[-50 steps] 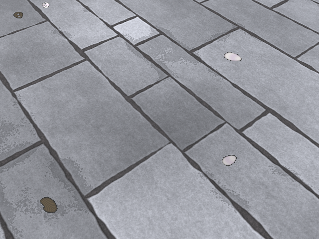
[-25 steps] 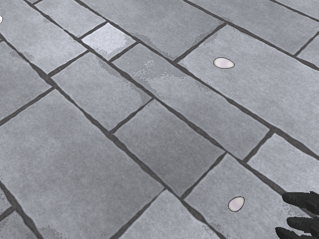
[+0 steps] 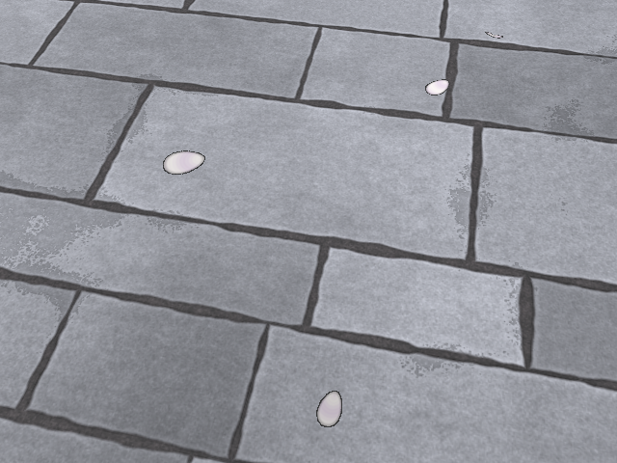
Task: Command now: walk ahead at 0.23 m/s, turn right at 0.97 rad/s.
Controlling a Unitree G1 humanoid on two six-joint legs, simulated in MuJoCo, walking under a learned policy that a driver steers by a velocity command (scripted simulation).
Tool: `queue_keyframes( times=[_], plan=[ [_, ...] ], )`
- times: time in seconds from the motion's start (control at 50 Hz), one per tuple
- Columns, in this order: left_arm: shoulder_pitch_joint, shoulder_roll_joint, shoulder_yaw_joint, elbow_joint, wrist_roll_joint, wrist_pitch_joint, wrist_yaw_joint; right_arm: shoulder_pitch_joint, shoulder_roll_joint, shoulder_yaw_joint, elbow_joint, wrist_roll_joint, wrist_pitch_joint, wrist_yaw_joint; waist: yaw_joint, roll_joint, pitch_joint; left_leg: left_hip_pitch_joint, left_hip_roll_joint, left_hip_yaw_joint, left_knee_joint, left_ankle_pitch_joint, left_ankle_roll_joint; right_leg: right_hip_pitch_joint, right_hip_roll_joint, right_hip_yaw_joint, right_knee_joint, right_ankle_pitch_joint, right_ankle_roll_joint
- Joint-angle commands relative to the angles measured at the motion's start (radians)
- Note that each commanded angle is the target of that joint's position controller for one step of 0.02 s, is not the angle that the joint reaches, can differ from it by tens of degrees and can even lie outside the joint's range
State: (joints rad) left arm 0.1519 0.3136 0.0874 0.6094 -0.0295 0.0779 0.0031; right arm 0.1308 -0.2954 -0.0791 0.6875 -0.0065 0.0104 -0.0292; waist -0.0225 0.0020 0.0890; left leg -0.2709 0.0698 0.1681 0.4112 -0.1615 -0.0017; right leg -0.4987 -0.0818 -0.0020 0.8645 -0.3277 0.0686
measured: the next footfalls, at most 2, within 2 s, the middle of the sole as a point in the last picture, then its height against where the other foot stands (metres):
right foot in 0.10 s outside the picture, level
left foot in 0.50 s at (345, 453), level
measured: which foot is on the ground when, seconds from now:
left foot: down 0.00-0.08, up 0.10-0.48, down 0.50-0.96, up 0.98-1.00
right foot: up 0.00-0.08, down 0.10-0.50, up 0.52-0.94, down 0.96-1.00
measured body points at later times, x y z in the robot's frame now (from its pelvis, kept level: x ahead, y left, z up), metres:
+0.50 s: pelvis +0.24 -0.09 -0.02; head +0.26 -0.11 +0.43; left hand +0.33 +0.21 -0.13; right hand +0.35 -0.41 -0.09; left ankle +0.39 -0.02 -0.74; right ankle -0.01 -0.12 -0.74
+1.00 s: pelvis +0.55 -0.35 -0.05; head +0.57 -0.38 +0.40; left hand +0.88 -0.38 -0.13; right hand +0.31 -0.47 -0.18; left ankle +0.48 -0.05 -0.61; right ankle +0.60 -0.43 -0.74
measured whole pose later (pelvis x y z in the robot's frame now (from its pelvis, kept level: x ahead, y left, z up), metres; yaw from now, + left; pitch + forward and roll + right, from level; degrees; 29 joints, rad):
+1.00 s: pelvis +0.55 -0.35 -0.05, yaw -57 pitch +0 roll +1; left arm 0.06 0.31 0.04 0.66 0.02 0.00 -0.05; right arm 0.46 -0.26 -0.03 0.86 -0.03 -0.03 0.00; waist -0.04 -0.02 0.07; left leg 0.00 0.10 0.14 1.19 -0.35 -0.05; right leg -0.55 0.13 -0.12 0.78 -0.27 -0.22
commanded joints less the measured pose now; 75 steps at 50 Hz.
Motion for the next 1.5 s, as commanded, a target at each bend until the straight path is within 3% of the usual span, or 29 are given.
queue_keyframes(
  times=[0.02,0.08,0.12,0.16,0.18,0.2,0.28,0.4,0.46,0.5,0.52,0.54,0.58,0.68,0.84,0.92,0.94,0.96,0.98,1.0,1.04,1.1,1.2,1.3,1.36,1.38,1.4,1.46,1.5],
  plan=[
    [0.037,0.101,0.035,-0.067,-0.006,-0.008,-0.025,-0.031,-0.2,-0.064,-0.057,0.035,-0.03,0.012,0.021,0.187,-0.201,0.09,0.273,-0.175,-0.179,-0.237,0.168,0.146,0.009,-0.066,-0.113,-0.025,-0.062],
    [0.282,0.113,0.058,0.073,-0.022,-0.021,-0.029,-0.068,-0.142,-0.054,-0.05,0.035,-0.032,0.009,0.132,0.075,-0.189,-0.108,0.2,-0.056,0.0,-0.495,0.073,0.481,0.08,-0.14,-0.301,-0.043,-0.156],
    [0.419,0.273,0.078,0.089,-0.007,-0.073,-0.014,-0.151,0.019,-0.004,-0.142,0.004,-0.05,0.031,0.141,-0.348,-0.067,-0.746,-0.051,-0.061,0.745,-0.528,-0.032,0.711,-0.224,0.657,-0.546,-0.402,-0.419],
    [0.263,0.191,0.046,0.03,0.015,-0.14,-0.024,-0.261,-0.127,-0.032,-0.19,0.061,-0.119,0.047,0.122,-0.175,0.008,-0.841,-0.021,-0.261,0.753,-0.302,0.017,0.598,-0.283,0.764,-0.745,-0.513,-0.443],
    [0.236,0.16,0.034,0.026,0.003,-0.147,-0.018,-0.212,-0.14,-0.039,-0.159,0.038,-0.135,0.049,0.087,-0.148,-0.001,-0.779,-0.004,-0.264,0.701,-0.207,0.015,0.577,-0.241,0.669,-0.718,-0.412,-0.404],
    [0.178,0.194,0.037,0.036,0.066,-0.115,-0.01,-0.1,-0.131,-0.021,-0.083,-0.095,-0.081,0.071,0.05,-0.193,-0.001,-0.618,0.026,-0.192,0.631,-0.104,-0.027,0.463,-0.112,0.476,-0.735,-0.287,-0.321],
    [0.257,0.141,0.019,0.075,0.047,-0.122,-0.024,-0.133,-0.102,-0.01,-0.086,-0.043,-0.009,0.085,0.069,-0.117,-0.005,-0.478,-0.014,-0.143,0.535,0.003,-0.094,0.37,-0.025,0.389,-0.742,-0.118,-0.319],
    [0.311,0.179,0.034,0.107,0.042,-0.138,-0.006,-0.298,-0.095,0.007,-0.149,-0.016,-0.025,0.084,0.128,-0.136,0.022,-0.369,-0.039,-0.177,0.229,0.062,-0.079,0.403,-0.054,0.458,-0.712,-0.018,-0.32],
    [0.224,0.202,0.039,0.099,0.044,-0.147,-0.004,-0.118,-0.128,-0.005,-0.119,-0.008,-0.039,0.062,0.02,-0.152,-0.026,-0.047,-0.068,-0.166,0.162,-0.033,-0.038,0.325,-0.065,0.47,-0.611,0.314,-0.275],
    [0.153,0.187,0.032,0.091,0.049,-0.16,-0.02,0.316,-0.236,-0.049,-0.016,-0.023,-0.054,0.016,-0.199,0.008,-0.268,0.523,-0.009,-0.218,0.175,-0.207,0.0,0.096,0.1,0.338,-0.065,0.498,-0.215],
    [0.172,0.026,-0.007,0.036,0.028,-0.171,-0.018,0.47,-0.356,-0.069,-0.003,-0.062,-0.061,0.001,-0.207,0.367,-0.416,0.737,0.29,-0.667,-0.034,-0.801,0.038,-0.159,0.24,0.226,0.333,-0.086,-0.189],
    [0.199,0.024,-0.027,0.024,0.014,-0.167,-0.015,0.288,-0.318,-0.058,-0.036,-0.059,-0.06,0.007,-0.083,0.449,-0.372,0.58,0.381,-1.072,-0.251,-0.901,0.07,-0.264,0.211,0.2,0.485,-0.144,-0.198],
    [0.121,0.1,-0.014,0.067,0.058,-0.138,-0.031,0.14,-0.142,-0.019,-0.057,-0.049,-0.053,0.01,-0.039,0.108,-0.156,0.34,0.329,-0.764,-0.179,-0.67,0.102,-0.259,0.072,0.126,0.491,0.018,-0.197],
    [-0.026,0.025,-0.04,0.017,0.072,-0.085,-0.091,0.246,-0.061,0.01,0.063,-0.023,-0.094,0.027,-0.009,0.1,-0.001,0.214,0.242,-0.296,-0.239,-0.174,0.067,-0.318,-0.015,0.09,0.424,0.122,-0.172],
    [-0.289,0.005,-0.076,-0.082,0.063,-0.085,-0.125,0.303,-0.125,0.007,0.138,-0.026,-0.123,0.018,0.016,0.028,0.09,0.21,0.156,0.14,-0.299,0.618,0.024,-0.133,0.066,-0.171,-0.04,0.292,-0.239],
    [0.117,0.114,-0.024,0.045,0.05,-0.09,-0.078,0.259,-0.251,-0.02,0.112,-0.023,-0.071,0.003,0.241,0.127,-0.172,0.294,0.222,0.121,0.266,1.304,0.041,0.326,0.203,-0.174,-0.082,0.127,-0.308],
    [0.336,0.164,0.01,0.121,0.05,-0.092,-0.054,0.217,-0.24,-0.018,0.09,-0.028,-0.06,0.009,0.32,0.097,-0.265,0.131,0.211,0.1,0.579,1.115,0.042,0.622,0.212,-0.103,-0.17,0.104,-0.337],
    [0.289,0.219,0.05,0.132,0.017,-0.077,-0.026,0.199,-0.178,-0.013,0.082,-0.031,-0.058,0.025,0.255,-0.098,-0.232,-0.148,0.023,0.082,0.952,0.095,0.009,0.786,0.134,0.077,-0.245,0.01,-0.348],
    [0.177,0.338,0.059,0.071,0.065,-0.061,-0.029,0.267,-0.105,0.012,-0.045,-0.023,-0.077,0.034,0.096,-0.244,-0.328,-0.525,-0.081,-0.038,1.271,-0.334,-0.048,0.992,-0.127,0.638,-0.376,0.027,-0.528],
    [0.255,0.306,0.06,0.06,0.067,-0.054,-0.017,0.153,-0.153,0.015,-0.082,-0.02,-0.104,0.032,0.166,-0.044,-0.388,-0.598,-0.058,-0.213,1.256,-0.255,-0.037,0.976,-0.152,0.787,-0.529,-0.103,-0.549],
    [0.217,0.225,0.043,0.118,0.054,-0.085,-0.002,0.109,-0.13,0.03,-0.083,-0.026,-0.117,0.028,0.067,0.079,-0.115,-0.546,0.035,-0.235,1.018,-0.207,-0.029,0.634,-0.107,0.671,-0.626,-0.013,-0.473],
    [0.144,0.159,0.01,0.116,0.042,-0.135,0.008,0.153,-0.112,0.04,-0.052,-0.074,-0.06,0.03,-0.034,0.083,-0.047,-0.366,0.084,-0.234,0.841,-0.267,-0.068,0.322,0.014,0.48,-0.628,0.162,-0.443],
    [0.197,0.162,0.016,0.135,0.044,-0.165,-0.014,-0.136,-0.047,0.07,-0.163,-0.041,-0.052,0.051,0.044,0.017,0.036,-0.26,0.048,-0.168,0.408,0.093,-0.085,0.127,0.11,0.404,-0.7,0.297,-0.385],
    [0.246,0.203,0.032,0.167,0.025,-0.162,-0.01,-0.152,-0.095,0.058,-0.177,-0.023,-0.063,0.046,0.07,-0.028,-0.05,-0.054,-0.049,-0.172,0.152,0.207,-0.025,0.323,0.073,0.427,-0.58,0.687,-0.296],
    [0.147,0.257,0.04,0.158,0.045,-0.17,-0.017,0.319,-0.23,-0.007,-0.062,-0.018,-0.07,-0.001,-0.197,-0.026,-0.298,0.49,-0.036,-0.196,0.183,-0.046,0.006,0.215,0.131,0.378,-0.003,0.842,-0.22],
    [0.125,0.081,-0.003,0.124,0.055,-0.183,-0.013,0.516,-0.29,-0.027,-0.021,-0.05,-0.075,-0.021,-0.228,0.179,-0.408,0.701,0.215,-0.454,0.148,-0.393,0.022,0.027,0.213,0.294,0.387,0.106,-0.216],
    [0.265,0.027,-0.032,0.066,-0.002,-0.176,-0.009,0.369,-0.342,-0.036,-0.047,-0.072,-0.075,-0.007,-0.062,0.47,-0.501,0.742,0.442,-1.055,-0.132,-0.605,0.1,-0.204,0.257,0.191,0.574,-0.178,-0.191],
    [0.092,0.126,-0.02,0.109,0.062,-0.131,-0.028,0.162,-0.111,0.001,-0.053,-0.055,-0.065,0.01,-0.04,0.042,-0.148,0.34,0.295,-0.652,-0.155,-0.44,0.11,-0.236,0.067,0.107,0.511,0.062,-0.185],
    [0.043,0.065,-0.034,0.076,0.07,-0.105,-0.06,0.221,-0.076,0.013,0.02,-0.045,-0.079,0.015,-0.015,0.063,-0.073,0.229,0.249,-0.442,-0.176,-0.244,0.087,-0.229,0.021,0.1,0.481,0.062,-0.179]
  ],
)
